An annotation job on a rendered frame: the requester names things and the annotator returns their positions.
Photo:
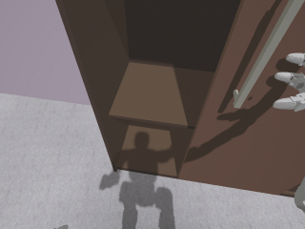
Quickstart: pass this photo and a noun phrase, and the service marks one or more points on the wardrobe door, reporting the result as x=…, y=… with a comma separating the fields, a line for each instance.
x=255, y=147
x=294, y=188

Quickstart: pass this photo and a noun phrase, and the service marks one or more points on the handle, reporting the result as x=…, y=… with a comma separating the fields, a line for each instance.
x=283, y=23

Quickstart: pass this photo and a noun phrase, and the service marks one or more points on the right robot upper arm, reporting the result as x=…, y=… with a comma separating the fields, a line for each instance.
x=300, y=196

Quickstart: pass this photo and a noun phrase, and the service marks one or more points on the right robot hand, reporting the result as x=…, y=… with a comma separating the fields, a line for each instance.
x=297, y=102

